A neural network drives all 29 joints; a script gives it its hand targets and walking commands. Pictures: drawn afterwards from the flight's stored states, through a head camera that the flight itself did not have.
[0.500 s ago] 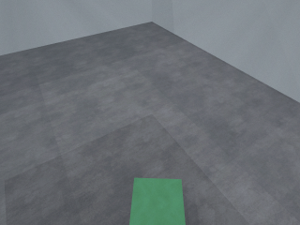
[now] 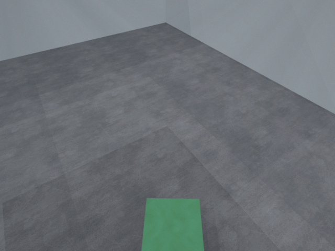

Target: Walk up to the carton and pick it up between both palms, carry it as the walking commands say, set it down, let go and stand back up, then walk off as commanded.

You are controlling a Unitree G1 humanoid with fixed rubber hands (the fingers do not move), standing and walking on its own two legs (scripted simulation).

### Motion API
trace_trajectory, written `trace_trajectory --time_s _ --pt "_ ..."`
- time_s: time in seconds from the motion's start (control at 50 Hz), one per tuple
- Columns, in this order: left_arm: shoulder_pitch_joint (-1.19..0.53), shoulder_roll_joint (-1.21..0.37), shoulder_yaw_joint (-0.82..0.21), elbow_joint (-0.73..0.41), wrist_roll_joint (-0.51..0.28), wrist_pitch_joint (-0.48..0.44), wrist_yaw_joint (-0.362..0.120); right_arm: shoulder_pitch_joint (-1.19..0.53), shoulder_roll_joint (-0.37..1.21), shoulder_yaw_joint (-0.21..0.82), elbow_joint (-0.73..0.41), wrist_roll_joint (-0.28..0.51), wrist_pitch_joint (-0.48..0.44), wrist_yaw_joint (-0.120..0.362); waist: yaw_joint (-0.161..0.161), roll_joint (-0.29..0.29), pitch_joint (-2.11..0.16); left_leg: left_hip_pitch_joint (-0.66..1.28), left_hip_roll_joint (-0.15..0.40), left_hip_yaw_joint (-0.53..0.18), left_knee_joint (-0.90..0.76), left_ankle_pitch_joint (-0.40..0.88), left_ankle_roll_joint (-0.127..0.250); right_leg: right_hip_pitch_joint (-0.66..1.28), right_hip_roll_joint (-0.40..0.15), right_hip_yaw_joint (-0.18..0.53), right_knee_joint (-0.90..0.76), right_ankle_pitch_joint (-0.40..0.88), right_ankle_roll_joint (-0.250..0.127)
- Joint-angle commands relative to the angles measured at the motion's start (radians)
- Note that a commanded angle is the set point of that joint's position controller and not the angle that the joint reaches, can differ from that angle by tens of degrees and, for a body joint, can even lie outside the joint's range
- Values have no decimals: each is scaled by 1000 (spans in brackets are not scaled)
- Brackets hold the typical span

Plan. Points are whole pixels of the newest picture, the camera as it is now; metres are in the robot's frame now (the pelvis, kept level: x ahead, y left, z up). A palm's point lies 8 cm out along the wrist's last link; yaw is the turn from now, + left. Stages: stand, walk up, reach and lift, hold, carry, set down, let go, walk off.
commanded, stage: stand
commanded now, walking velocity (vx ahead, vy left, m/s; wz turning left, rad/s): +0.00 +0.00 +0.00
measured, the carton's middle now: (172, 228) +0.41 -0.02 -0.69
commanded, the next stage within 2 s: walk off in 0.96 s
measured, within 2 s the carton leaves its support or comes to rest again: neither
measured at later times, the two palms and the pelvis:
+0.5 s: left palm out of the picture -0.06 +0.22 -0.14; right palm out of the picture -0.08 -0.22 -0.14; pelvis -0.02 +0.00 +0.00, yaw +0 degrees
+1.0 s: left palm out of the picture -0.08 +0.22 -0.14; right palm out of the picture -0.11 -0.20 -0.14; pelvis -0.04 +0.01 +0.01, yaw -1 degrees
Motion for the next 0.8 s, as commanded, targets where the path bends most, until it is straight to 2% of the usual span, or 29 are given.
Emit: trace_trajectory --time_s 0.0,0.34,0.78 --pt "57 104 14 13 -1 -2 4 74 -91 -12 11 -1 -3 -4 0 -24 73 -29 81 -62 -55 342 9 7 -116 104 -69 453 -15" --pt "66 47 -13 144 -7 6 7 110 -27 15 144 -1 -1 -10 0 -20 122 -37 83 -64 -86 274 20 -7 -109 108 -110 365 -16" --pt "75 -3 -23 185 -11 4 12 124 28 17 212 -1 -7 -10 -1 -18 136 -57 83 -66 -103 249 33 -29 -108 106 -125 303 -10"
